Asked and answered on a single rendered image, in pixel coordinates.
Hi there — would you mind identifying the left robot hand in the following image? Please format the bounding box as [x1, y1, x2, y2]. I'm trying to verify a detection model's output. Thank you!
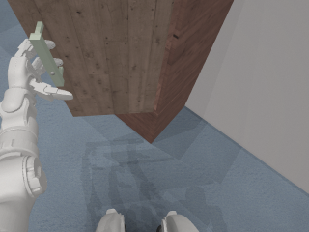
[8, 39, 73, 102]

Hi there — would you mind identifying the robot right thigh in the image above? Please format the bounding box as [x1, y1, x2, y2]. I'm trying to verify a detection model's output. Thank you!
[161, 214, 199, 232]

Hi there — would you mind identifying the left robot forearm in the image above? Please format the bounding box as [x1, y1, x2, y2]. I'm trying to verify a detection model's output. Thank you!
[0, 87, 40, 161]

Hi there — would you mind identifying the handle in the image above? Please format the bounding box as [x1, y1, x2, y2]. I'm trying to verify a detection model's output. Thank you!
[29, 21, 65, 87]

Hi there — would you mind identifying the robot left thigh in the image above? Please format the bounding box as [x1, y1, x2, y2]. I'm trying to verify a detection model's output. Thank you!
[95, 213, 126, 232]

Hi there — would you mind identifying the cupboard door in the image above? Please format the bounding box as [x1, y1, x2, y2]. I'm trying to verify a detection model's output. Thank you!
[7, 0, 175, 117]

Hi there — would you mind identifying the robot left upper arm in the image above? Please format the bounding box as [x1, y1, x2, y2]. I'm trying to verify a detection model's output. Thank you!
[0, 155, 47, 232]

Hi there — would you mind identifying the robot thigh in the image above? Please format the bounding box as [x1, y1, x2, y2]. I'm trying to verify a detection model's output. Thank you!
[161, 214, 199, 232]
[95, 213, 126, 232]

